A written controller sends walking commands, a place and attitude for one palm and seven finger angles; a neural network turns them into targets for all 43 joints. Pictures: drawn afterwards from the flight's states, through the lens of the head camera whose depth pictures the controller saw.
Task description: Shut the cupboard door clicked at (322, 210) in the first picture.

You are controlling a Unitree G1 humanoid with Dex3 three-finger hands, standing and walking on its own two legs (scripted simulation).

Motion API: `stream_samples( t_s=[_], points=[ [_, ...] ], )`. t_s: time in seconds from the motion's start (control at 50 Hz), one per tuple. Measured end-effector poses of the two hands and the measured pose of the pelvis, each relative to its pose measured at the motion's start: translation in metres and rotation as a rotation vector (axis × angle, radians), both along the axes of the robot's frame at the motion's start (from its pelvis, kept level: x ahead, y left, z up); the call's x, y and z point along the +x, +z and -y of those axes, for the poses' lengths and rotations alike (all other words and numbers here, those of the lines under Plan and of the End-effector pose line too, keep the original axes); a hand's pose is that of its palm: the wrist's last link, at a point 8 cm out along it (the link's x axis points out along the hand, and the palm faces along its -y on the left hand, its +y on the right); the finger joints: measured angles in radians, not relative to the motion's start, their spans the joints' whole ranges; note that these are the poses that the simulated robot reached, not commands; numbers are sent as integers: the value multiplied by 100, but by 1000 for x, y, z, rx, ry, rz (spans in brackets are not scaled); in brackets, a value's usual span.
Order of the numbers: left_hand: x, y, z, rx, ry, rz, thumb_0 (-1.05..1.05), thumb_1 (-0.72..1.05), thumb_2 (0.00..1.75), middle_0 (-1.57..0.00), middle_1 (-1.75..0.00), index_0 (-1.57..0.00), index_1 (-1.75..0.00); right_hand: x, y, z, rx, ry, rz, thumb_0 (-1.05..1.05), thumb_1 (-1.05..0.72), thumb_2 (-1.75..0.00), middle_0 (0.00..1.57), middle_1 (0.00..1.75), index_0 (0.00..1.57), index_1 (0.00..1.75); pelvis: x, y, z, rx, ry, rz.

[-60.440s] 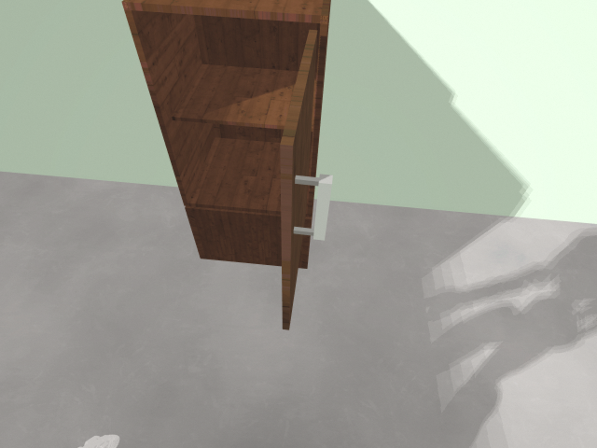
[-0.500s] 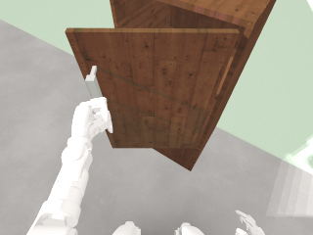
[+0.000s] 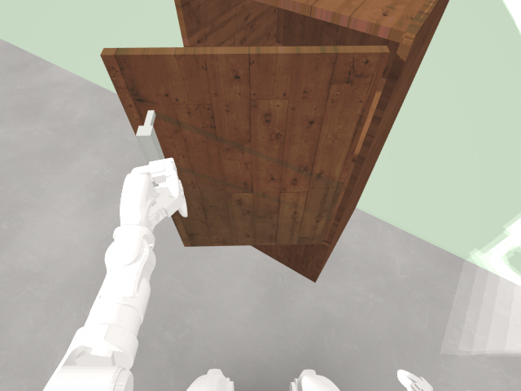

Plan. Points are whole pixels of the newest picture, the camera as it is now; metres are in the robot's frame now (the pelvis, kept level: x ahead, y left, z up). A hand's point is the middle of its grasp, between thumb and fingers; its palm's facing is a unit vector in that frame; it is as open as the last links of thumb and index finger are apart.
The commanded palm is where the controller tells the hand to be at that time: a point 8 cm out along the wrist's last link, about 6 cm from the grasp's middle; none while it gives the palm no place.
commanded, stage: push the door shut along its arc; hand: left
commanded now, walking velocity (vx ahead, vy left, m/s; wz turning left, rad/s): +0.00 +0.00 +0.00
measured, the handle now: (159, 153) +0.49 +0.19 +0.06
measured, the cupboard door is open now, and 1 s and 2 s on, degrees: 33 20 8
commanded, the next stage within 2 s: pull the fist back off the door in 1.88 s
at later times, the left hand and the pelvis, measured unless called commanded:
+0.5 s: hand (181, 167) +0.45 +0.14 +0.07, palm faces -0.10 -0.99 -0.04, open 3.1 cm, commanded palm +0.44 +0.18 +0.06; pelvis -0.01 +0.00 -0.01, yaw +1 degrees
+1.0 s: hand (201, 143) +0.51 +0.11 +0.07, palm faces -0.23 -0.97 -0.03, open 3.1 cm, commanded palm +0.51 +0.15 +0.06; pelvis -0.01 +0.01 -0.03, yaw -1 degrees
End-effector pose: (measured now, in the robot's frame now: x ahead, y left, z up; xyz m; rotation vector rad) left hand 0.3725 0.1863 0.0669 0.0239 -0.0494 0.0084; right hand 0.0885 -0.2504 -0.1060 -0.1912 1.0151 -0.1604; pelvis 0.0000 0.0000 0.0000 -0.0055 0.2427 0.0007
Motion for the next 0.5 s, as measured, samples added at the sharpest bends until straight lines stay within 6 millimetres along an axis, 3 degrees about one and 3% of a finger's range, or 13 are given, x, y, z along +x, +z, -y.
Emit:
stream_samples(
  t_s=[0.14, 0.26, 0.5],
  points=[
    [2, -2, 0, 7, -7, -13, 2, 90, 90, -130, -150, -130, -150, 13, 3, -3, -3, 19, 42, 1, -91, -90, 20, 30, 20, 29, -3, -1, 0, 0, 4, 4],
    [23, 2, -2, 18, -44, -13, 2, 90, 90, -130, -150, -130, -150, 11, 0, -3, -16, 22, 37, 1, -91, -90, 20, 30, 20, 30, -7, -5, 0, -6, 13, -9],
    [64, 3, -8, 18, -105, -42, 2, 90, 90, -132, -150, -130, -150, -37, -14, 4, -37, -26, -106, 1, -91, -90, 20, 30, 20, 30, -11, -14, -4, -15, 16, -62]
  ],
)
